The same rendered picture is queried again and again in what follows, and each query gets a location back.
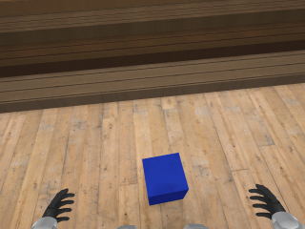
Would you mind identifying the robot left forearm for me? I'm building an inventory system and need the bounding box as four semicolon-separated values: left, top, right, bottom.
31;217;57;229

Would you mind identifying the robot right forearm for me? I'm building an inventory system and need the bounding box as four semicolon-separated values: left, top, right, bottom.
272;211;305;229

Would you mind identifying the left robot hand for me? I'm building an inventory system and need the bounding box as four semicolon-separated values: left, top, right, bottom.
42;188;75;223

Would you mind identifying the carton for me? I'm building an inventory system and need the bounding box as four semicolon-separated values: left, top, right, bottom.
142;153;189;206

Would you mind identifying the right robot hand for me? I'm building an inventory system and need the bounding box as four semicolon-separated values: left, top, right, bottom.
249;184;286;219

